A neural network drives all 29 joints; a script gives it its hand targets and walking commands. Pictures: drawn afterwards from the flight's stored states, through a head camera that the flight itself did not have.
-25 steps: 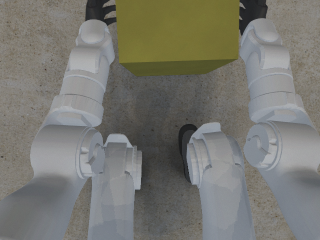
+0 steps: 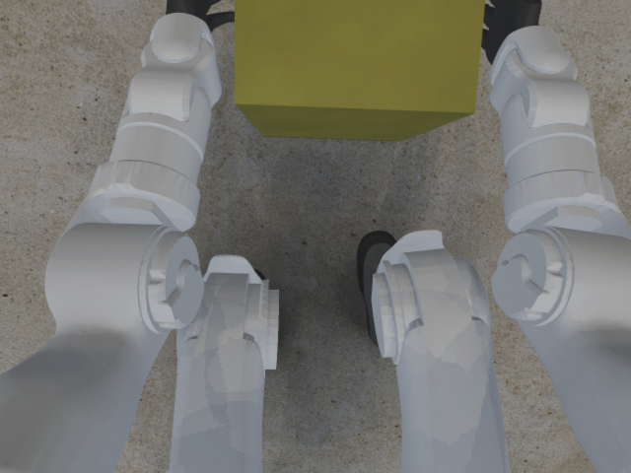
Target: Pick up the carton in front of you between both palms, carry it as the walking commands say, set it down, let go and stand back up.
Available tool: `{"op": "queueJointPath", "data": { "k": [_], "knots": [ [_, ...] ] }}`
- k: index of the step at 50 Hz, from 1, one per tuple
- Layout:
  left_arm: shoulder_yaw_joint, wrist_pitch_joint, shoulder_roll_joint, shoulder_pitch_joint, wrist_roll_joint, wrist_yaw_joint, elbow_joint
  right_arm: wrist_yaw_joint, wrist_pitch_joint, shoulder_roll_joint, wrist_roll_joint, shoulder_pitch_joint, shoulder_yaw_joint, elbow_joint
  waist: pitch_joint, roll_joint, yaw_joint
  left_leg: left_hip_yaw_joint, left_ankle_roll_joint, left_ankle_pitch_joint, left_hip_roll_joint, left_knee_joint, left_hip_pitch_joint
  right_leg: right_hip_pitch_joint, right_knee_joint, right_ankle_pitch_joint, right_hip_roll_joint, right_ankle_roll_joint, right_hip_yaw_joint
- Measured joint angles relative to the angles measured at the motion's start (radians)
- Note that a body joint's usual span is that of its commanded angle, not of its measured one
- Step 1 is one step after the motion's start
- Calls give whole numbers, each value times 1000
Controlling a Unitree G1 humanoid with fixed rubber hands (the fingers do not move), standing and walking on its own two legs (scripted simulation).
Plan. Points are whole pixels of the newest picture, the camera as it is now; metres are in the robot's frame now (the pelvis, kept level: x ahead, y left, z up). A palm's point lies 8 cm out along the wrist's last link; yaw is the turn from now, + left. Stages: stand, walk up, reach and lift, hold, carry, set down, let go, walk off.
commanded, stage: set down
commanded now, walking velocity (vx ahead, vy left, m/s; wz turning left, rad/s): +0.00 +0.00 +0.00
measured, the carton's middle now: (344, 38) +0.53 -0.09 -0.25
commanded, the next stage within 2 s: let go in 1.56 s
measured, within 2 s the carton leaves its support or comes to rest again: rests again in 0.28 s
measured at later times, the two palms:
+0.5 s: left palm (156, 53) +0.53 +0.11 -0.20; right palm (529, 54) +0.48 -0.28 -0.20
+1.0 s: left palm out of the picture +0.56 +0.08 -0.03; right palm out of the picture +0.50 -0.29 -0.04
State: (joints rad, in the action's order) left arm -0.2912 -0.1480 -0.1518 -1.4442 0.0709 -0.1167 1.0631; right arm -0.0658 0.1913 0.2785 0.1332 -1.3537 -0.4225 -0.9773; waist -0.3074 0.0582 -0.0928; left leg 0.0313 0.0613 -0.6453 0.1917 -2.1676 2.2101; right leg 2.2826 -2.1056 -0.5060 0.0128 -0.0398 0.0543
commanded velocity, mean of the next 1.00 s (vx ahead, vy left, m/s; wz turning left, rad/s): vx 0.00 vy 0.00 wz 0.00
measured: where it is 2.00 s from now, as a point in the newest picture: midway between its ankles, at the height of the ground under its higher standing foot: (314, 327)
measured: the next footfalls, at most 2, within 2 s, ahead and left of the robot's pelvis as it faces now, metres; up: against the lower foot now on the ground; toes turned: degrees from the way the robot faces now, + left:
none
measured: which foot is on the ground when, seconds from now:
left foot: down 0.00-1.00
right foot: down 0.00-1.00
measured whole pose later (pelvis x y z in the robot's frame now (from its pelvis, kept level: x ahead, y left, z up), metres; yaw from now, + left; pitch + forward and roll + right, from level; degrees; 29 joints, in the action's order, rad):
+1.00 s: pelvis +0.00 -0.01 +0.08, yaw -1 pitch +43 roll +4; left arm -0.26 -0.16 -0.22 -1.25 -0.02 -0.11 0.95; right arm 0.02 0.13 0.33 -0.05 -1.21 -0.27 -0.96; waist -0.04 0.04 -0.07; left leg 0.02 0.05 -0.62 0.10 -1.90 2.04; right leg 2.15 -1.85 -0.46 0.06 -0.01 0.06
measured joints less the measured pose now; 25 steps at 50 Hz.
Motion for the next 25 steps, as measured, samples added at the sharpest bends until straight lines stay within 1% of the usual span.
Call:
{"op": "queueJointPath", "data": {
  "k": [5, 11, 13, 15, 17, 19, 21, 23, 25],
  "knots": [
    [-20, 6, -4, 17, 20, 23, -6, -1, -21, -14, 6, 4, -14, -18, 2, -5, -3, 8, 9, -6, 0, -14, -1, 3, -14, -2, 0, 10, -9],
    [-32, 15, -5, 13, 46, 31, 5, -10, -35, -12, 11, -3, -25, -41, -12, -10, -2, 11, 14, -7, -1, -30, -8, -2, -28, 0, 1, 14, -14],
    [-22, 12, -16, 7, 34, 41, 10, -10, -37, -12, 13, -10, -29, -50, -22, -17, -1, 13, 16, -9, -3, -35, -13, -6, -31, 2, 3, 14, -16],
    [-15, 21, -22, 5, 39, 52, 18, -9, -57, -6, 23, -20, -32, -76, -30, -17, 0, 13, 17, -8, -3, -37, -16, -10, -32, 3, 4, 13, -16],
    [11, 38, -26, 11, 32, 50, 25, 6, -86, 14, 17, -25, -17, -121, -39, -13, 3, 10, 16, -7, -3, -38, -20, -15, -32, 3, 3, 9, -13],
    [55, 56, -36, 15, -4, 28, 46, 43, -116, 50, -20, -26, 3, -166, -54, -10, 16, 8, 16, -6, -4, -37, -26, -21, -31, 4, 4, 7, -11],
    [108, 64, -67, 22, -71, 10, 68, 72, -140, 82, -85, -23, 32, -193, -73, -13, 21, 6, 13, -7, -8, -38, -33, -28, -32, 4, 5, 5, -11],
    [151, 67, -109, 34, -125, 1, 71, 85, -158, 107, -155, -24, 74, -215, -88, -18, 18, 4, 11, -8, -13, -41, -37, -32, -34, 3, 4, 6, -12],
    [199, 70, -152, 50, -183, -3, 51, 87, -175, 118, -202, -20, 92, -209, -99, -22, 9, 2, 8, -8, -16, -45, -38, -35, -39, 0, 1, 7, -13]
  ]
}}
